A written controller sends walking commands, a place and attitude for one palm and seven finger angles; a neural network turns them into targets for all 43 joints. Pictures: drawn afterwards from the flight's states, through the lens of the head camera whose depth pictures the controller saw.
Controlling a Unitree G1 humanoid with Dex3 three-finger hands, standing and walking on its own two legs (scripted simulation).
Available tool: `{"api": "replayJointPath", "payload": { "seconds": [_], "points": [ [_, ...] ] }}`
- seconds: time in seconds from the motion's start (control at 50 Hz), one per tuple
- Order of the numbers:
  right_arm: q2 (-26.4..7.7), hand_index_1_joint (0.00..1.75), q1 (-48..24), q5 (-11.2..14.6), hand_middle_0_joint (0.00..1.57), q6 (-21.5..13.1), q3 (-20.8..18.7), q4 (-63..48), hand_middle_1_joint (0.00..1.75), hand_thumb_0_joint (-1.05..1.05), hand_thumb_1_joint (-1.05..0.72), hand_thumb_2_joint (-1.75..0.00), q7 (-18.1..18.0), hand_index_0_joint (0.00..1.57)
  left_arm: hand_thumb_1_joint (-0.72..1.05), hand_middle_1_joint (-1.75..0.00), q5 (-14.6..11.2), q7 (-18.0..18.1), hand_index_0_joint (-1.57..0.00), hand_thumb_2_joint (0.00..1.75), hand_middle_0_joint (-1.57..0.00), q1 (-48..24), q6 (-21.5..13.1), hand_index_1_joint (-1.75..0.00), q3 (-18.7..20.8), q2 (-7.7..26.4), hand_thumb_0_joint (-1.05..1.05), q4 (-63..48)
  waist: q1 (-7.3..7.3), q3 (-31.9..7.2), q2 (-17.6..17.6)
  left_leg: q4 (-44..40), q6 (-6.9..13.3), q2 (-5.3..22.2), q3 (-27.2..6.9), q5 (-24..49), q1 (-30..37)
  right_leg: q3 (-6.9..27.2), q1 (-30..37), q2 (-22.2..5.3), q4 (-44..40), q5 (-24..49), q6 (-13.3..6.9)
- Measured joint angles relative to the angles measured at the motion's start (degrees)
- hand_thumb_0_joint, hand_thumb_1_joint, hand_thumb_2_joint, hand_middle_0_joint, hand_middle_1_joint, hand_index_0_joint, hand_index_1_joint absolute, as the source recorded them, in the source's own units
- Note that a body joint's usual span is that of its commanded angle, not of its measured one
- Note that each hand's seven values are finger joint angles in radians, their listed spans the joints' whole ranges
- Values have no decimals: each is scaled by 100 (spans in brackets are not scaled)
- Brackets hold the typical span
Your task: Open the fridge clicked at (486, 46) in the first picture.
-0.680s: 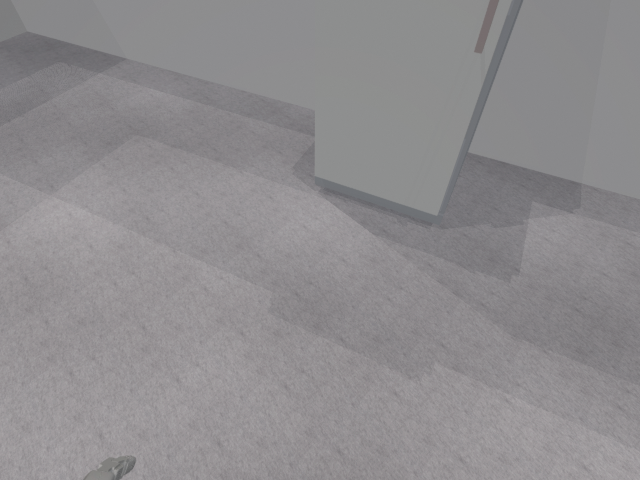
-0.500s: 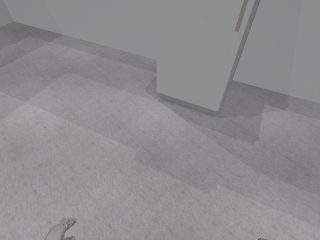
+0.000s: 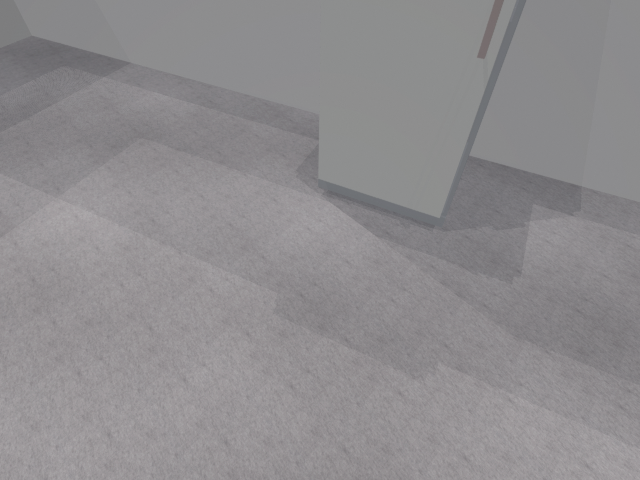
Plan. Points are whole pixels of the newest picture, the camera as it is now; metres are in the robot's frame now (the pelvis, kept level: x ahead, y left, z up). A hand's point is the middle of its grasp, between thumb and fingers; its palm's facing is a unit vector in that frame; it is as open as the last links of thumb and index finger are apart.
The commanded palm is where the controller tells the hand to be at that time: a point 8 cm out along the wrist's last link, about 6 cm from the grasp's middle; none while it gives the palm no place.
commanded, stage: stand and wait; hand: right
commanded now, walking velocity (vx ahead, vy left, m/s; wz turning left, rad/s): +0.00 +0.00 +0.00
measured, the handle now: out of the picture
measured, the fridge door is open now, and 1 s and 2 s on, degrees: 0 0 0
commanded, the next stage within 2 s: look at it before walking up in 0.16 s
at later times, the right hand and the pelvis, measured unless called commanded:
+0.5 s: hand out of the picture +0.07 -0.24 -0.15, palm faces -0.03 +0.94 -0.33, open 7.3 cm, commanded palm none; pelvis -0.01 +0.00 +0.00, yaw +0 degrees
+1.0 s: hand out of the picture +0.05 -0.24 -0.16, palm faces -0.02 +0.95 -0.30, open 7.3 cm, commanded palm none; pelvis +0.00 +0.00 +0.00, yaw +1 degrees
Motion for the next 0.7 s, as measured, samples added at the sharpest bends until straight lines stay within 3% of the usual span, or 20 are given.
{"api": "replayJointPath", "payload": {
  "seconds": [0.7],
  "points": [
    [39, 30, -39, -15, 20, -48, 18, 92, 30, 0, -91, -90, 19, 21, 91, -30, -10, -26, -20, 90, -20, -41, -39, -30, -24, -38, 1, 121, 3, -39, 18, -222, 17, -39, -7, 209, 7, -7, -3, -41, -185, 183, 26]
  ]
}}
